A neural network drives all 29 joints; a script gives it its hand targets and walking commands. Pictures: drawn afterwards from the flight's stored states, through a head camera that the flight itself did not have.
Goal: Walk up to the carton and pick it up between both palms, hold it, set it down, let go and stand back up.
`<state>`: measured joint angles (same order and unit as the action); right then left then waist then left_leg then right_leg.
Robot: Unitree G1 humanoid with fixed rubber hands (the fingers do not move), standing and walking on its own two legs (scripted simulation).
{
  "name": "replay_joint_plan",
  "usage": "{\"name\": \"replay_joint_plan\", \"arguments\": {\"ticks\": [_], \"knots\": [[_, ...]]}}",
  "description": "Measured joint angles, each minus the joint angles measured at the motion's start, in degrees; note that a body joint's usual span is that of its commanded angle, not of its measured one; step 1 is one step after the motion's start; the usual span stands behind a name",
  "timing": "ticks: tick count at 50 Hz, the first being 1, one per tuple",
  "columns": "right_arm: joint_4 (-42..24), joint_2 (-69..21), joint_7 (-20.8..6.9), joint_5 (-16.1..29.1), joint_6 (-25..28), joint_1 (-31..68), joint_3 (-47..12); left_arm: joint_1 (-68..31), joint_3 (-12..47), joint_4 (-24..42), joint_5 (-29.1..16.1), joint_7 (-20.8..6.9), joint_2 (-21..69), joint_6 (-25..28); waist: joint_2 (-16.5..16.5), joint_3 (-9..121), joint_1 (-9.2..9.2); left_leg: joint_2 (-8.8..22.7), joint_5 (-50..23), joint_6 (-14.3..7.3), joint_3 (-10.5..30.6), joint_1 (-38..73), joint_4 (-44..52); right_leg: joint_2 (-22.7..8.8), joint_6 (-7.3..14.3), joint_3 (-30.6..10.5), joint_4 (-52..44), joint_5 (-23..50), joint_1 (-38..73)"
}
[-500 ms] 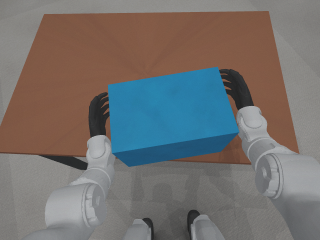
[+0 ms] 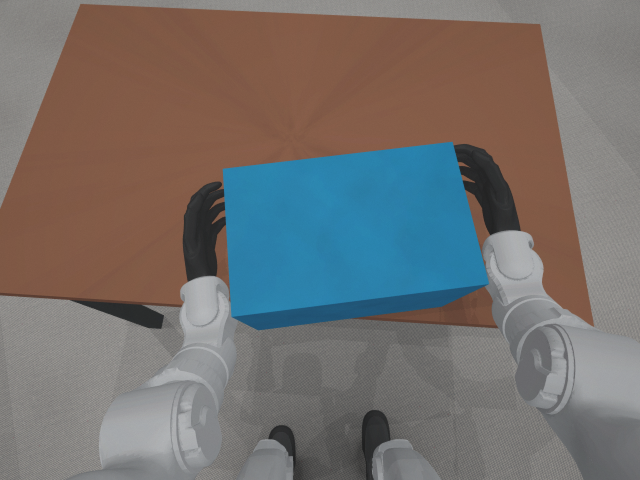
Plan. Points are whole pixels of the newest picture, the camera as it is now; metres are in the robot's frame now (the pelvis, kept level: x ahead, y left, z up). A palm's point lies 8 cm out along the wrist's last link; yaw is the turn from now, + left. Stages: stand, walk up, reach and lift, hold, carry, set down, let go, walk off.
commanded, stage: reach and lift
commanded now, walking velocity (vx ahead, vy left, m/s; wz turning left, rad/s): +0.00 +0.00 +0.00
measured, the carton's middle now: (345, 246) +0.41 -0.01 -0.07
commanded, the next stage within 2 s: none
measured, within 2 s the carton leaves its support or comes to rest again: leaves its support in 0.90 s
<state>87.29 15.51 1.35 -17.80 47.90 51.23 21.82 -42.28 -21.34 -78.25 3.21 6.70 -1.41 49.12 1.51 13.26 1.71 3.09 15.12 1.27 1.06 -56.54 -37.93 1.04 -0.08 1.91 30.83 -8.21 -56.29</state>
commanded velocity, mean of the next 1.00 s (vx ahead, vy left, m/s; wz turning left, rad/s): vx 0.00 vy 0.00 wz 0.00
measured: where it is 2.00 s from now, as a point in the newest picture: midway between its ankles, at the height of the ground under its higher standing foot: (329, 477)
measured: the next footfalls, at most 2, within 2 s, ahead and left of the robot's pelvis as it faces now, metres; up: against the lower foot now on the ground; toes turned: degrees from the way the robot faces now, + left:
none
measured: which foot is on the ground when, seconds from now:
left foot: down 0.00-1.00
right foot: down 0.00-1.00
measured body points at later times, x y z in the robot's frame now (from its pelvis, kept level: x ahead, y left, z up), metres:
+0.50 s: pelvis -0.02 +0.00 +0.00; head +0.15 +0.01 +0.41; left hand +0.39 +0.18 -0.05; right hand +0.42 -0.19 -0.02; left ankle -0.01 +0.13 -0.71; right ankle +0.03 -0.12 -0.71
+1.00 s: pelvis -0.01 +0.00 +0.01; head +0.12 -0.01 +0.44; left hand +0.36 +0.19 -0.03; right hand +0.41 -0.18 +0.00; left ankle -0.01 +0.13 -0.71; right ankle +0.03 -0.12 -0.71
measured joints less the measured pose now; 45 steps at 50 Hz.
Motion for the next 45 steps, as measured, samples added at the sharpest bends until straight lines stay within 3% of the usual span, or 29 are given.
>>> {"name": "replay_joint_plan", "arguments": {"ticks": [7, 18, 30, 45], "knots": [[0.3, -0.5, 0.3, -3.6, 2.2, 0.2, 5.0, -1.2, -1.1, 1.0, 2.5, -0.5, -0.6, -0.7, -1.1, 0.1, -0.18, -0.3, -2.7, -0.1, -0.5, -1.4, 2.1, -0.4, 0.1, -0.2, -2.0, 2.7, -1.5], [0.6, -1.4, 1.4, -3.7, 0.0, 1.2, 6.1, -5.2, 1.2, -3.9, -0.1, -1.6, -3.4, -2.0, -1.5, 0.7, -0.94, -0.6, -3.9, -0.3, -1.3, -3.3, 2.3, -0.9, 0.0, -0.6, -1.5, 3.7, -3.9], [0.0, -1.9, 2.8, 2.0, -1.9, -0.2, -1.6, -4.5, 5.5, -5.9, -4.9, -2.0, -4.1, -2.6, -0.7, 1.3, -0.8, 0.0, -2.1, -0.3, -1.3, -2.5, 0.8, -0.3, 0.0, -0.3, -0.9, 2.5, -2.8], [-8.2, -3.2, 3.2, 10.3, -8.2, -6.7, -14.1, 3.8, 12.5, 0.3, -11.7, -0.8, -3.3, -6.1, 1.0, 2.0, -0.21, 0.5, -1.7, 0.1, -0.2, 1.6, 1.8, 0.2, 0.3, 0.6, -3.4, 2.6, 2.2]]}}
